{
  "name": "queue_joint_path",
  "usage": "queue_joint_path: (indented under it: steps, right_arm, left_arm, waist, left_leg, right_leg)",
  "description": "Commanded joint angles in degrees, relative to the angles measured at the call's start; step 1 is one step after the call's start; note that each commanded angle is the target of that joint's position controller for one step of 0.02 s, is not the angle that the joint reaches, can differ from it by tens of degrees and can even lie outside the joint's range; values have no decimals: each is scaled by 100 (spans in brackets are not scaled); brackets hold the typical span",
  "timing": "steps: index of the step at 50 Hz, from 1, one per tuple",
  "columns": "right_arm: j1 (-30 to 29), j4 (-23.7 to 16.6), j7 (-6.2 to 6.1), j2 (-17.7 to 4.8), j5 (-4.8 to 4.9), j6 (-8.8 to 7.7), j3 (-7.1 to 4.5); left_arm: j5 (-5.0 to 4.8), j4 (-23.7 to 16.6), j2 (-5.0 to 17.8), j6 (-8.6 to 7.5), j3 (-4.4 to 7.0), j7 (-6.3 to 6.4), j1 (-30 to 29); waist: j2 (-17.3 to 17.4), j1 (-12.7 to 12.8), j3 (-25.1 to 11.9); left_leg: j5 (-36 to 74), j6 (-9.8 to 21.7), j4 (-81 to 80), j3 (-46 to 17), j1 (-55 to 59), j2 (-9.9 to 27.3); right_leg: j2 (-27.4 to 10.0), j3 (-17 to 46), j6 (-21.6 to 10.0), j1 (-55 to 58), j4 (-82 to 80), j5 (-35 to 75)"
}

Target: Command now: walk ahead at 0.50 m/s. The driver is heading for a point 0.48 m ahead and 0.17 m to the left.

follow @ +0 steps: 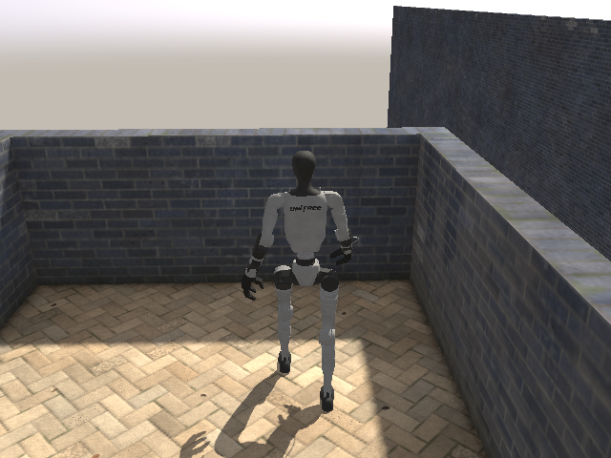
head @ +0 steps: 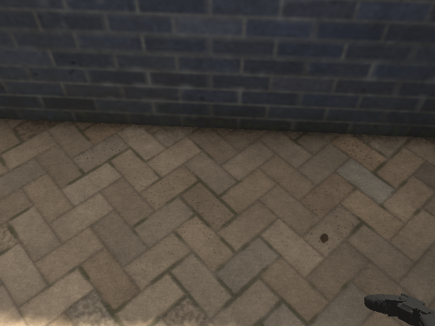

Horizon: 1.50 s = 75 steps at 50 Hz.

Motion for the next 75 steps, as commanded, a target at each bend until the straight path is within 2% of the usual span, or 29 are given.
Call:
queue_joint_path:
  steps: [1, 2, 3, 4, 5, 6, 7, 8, 11, 17, 22, 25, 27, 28, 29, 30, 31, 33, 36, 38, 41, 45, 46, 48, 49, 50, 51, 59, 75]
  right_arm:
    - [1218, -9, -68, -1128, -14, -78, -449]
    - [2259, 161, -139, -1569, -65, -41, -555]
    - [2321, 252, -90, -1784, -72, -30, -585]
    - [2201, 190, -94, -1186, 16, -23, -445]
    - [1826, 154, -120, -1011, 8, -19, -382]
    - [1472, 113, -124, -947, -34, -18, -356]
    - [1248, 93, -113, -812, -79, -26, -322]
    - [1145, 86, -112, -730, -143, -50, -293]
    - [1152, 216, -110, -790, -73, -142, -323]
    - [1527, 493, -233, -1027, -27, -73, -374]
    - [2102, 783, -284, -1162, 69, 77, -422]
    - [2053, 823, -347, -1248, 78, 162, -479]
    - [1941, 791, -352, -1104, 36, 193, -423]
    - [1902, 607, -360, -755, -104, 190, -289]
    - [2766, 529, -353, -142, -33, 97, -125]
    - [2686, 694, -356, -722, 62, 52, -246]
    - [2253, 615, -367, -1021, 141, 56, -348]
    - [1785, 527, -416, -933, 11, 141, -371]
    - [1930, 540, -430, -499, -4, 372, -306]
    - [1806, 477, -437, -347, -66, 436, -236]
    - [1450, 411, -413, -444, -102, 482, -212]
    - [1044, 314, -442, -616, -171, 554, -239]
    - [917, 267, -460, -674, -217, 562, -250]
    - [589, 15, -561, -1188, -229, 551, -321]
    - [371, 74, -549, -1014, -228, 553, -272]
    - [224, 58, -467, -626, -162, 550, -194]
    - [223, 101, -408, -564, -169, 532, -170]
    - [225, 476, -416, -705, -137, 457, -231]
    - [1, 1216, -474, -703, -124, 550, -280]
  left_arm:
    - [40, -268, 918, 43, 187, 81, -156]
    - [203, -434, 586, 28, 42, 108, -66]
    - [96, -468, -9, -100, -114, 37, 713]
    - [-28, -412, 662, -200, 18, 4, 201]
    - [-142, -594, 856, -260, 83, -24, -372]
    - [-100, -649, 773, -282, 60, 5, -648]
    - [3, -662, 724, -267, 82, 18, -769]
    - [26, -635, 647, -218, 86, 8, -631]
    - [61, -599, 391, -64, 37, 32, -530]
    - [88, -910, 186, -123, -54, -19, -1700]
    - [38, -1214, 256, -243, -51, -156, -2570]
    - [41, -1176, 473, -318, 29, -198, -2338]
    - [70, -850, 822, -351, 221, -132, -1177]
    - [201, -727, 1225, -343, 327, -75, -241]
    - [273, -616, 1612, -267, 406, -84, -81]
    - [196, -661, 1033, -252, 268, -108, -90]
    - [172, -700, 730, -255, 171, -102, -485]
    - [155, -675, 422, -247, 75, -128, -1124]
    - [236, -510, 322, -299, 34, -139, -1513]
    - [235, -407, 469, -288, 65, -97, -1738]
    - [153, -174, 709, -200, 114, -17, -1644]
    - [81, 58, 738, -106, 64, -6, -1659]
    - [41, 114, 613, -89, 15, -5, -1592]
    - [293, 251, 337, -81, -83, -20, -984]
    - [256, 330, 162, -31, -125, 39, -605]
    - [273, 320, 331, 63, -124, 93, -967]
    - [220, 292, 497, 146, -81, 131, -1214]
    - [177, 406, 549, 238, -78, 167, -1462]
    - [179, 749, 541, 326, -77, 239, -1565]
  waist:
    - [-552, -1030, -918]
    - [212, -1328, -1857]
    - [1651, -842, -2455]
    - [900, -1136, -2033]
    - [611, -1088, -1205]
    - [111, -909, -764]
    - [32, -762, -449]
    - [192, -578, -430]
    - [217, -417, -294]
    - [114, -753, 80]
    - [112, -992, 266]
    - [274, -733, 119]
    - [219, -121, -622]
    - [-299, 231, -1558]
    - [-1961, -202, -2275]
    - [-1521, -12, -2252]
    - [-1126, -35, -1487]
    - [-540, -328, -802]
    - [-729, -728, -636]
    - [-780, -815, -637]
    - [-787, -670, -771]
    - [-680, -666, -637]
    - [-578, -664, -551]
    - [255, -308, -578]
    - [790, -86, -747]
    - [531, -311, -598]
    - [409, -410, -371]
    - [12, -442, -641]
    - [-101, -410, -318]
  left_leg:
    - [-163, 426, -94, 188, 2091, -183]
    - [107, 809, 157, -1183, 3901, 993]
    - [-1370, 1705, -630, -3961, 5469, 2019]
    - [-2155, 1483, -1040, -3992, 5220, 1848]
    - [-1961, 1253, -1168, -3110, 4482, 1667]
    - [-1313, 1148, -1293, -2542, 3687, 1458]
    - [-730, 1123, -1453, -2120, 3083, 1259]
    - [-390, 1104, -1607, -1856, 2713, 1134]
    - [130, 1226, -1995, -1299, 2209, 1021]
    - [350, 971, -2215, -457, 2258, 701]
    - [158, 932, -1825, -809, 2819, 962]
    - [439, 775, -1352, -1109, 3098, 1134]
    - [1285, 514, -26, -858, 2721, 693]
    - [255, 236, 1657, -535, 1825, 248]
    - [-3067, -191, 3551, -227, -255, -664]
    - [-3536, -258, 4254, -922, -653, -509]
    - [-3253, -283, 4464, -904, -882, -341]
    - [-2757, -378, 4014, -637, -591, 26]
    - [-2309, -459, 2995, -474, 433, 170]
    - [-1830, -503, 2051, -347, 878, 177]
    - [-944, -514, 1135, -196, 1318, 85]
    - [-456, -305, 29, -140, 1972, -43]
    - [-294, -185, -392, -184, 2215, -42]
    - [1705, 152, -499, -1046, 2907, 844]
    - [905, 501, -565, -1248, 2559, 967]
    - [11, 404, -616, -1055, 2288, 631]
    - [-218, 238, -596, -868, 2118, 410]
    - [1562, 189, -327, -679, 2663, 255]
    - [164, 134, -712, -559, 2425, 83]
  right_leg:
    - [-1241, 363, -571, -429, 1854, 4808]
    - [-834, 113, -352, -1697, 3762, 2898]
    - [185, 454, -33, -3886, 5436, -1112]
    - [-137, 1009, -74, -4535, 5921, -1176]
    - [-411, 825, -125, -4814, 5856, -634]
    - [-690, 650, -102, -4634, 5595, -121]
    - [-848, 607, -54, -4448, 5268, 192]
    - [-975, 648, -22, -4094, 5126, 413]
    - [-1059, 544, 150, -3902, 4683, 672]
    - [-940, 335, 263, -4036, 2580, 2459]
    - [-665, 374, 213, -3931, 1578, 2499]
    - [-553, 419, 53, -3397, 1278, 1970]
    - [-453, 248, -225, -1564, 1081, 1891]
    - [-1400, 1106, -580, 28, 1405, 2487]
    - [-2693, 3470, -1500, 1757, 970, 2452]
    - [-2611, 3856, -1537, 1567, 660, 2625]
    - [-2451, 2842, -1377, 933, 730, 3445]
    - [-2015, 1692, -1234, -345, 612, 4731]
    - [-1728, 946, -1215, -1496, 176, 5091]
    - [-1600, 554, -1222, -1830, 62, 5247]
    - [-1563, 393, -1146, -1761, 15, 4773]
    - [-1513, 471, -923, -1905, 298, 2927]
    - [-1339, 486, -708, -1985, 414, 2127]
    - [-649, 130, -85, -2387, 947, 437]
    - [-474, -24, 101, -2140, 828, 89]
    - [-518, -10, 188, -1862, 695, 411]
    - [-495, -54, 189, -1920, 743, 552]
    - [-685, 49, 194, -1461, 658, 1700]
    - [-710, -41, 180, -1452, 417, 1028]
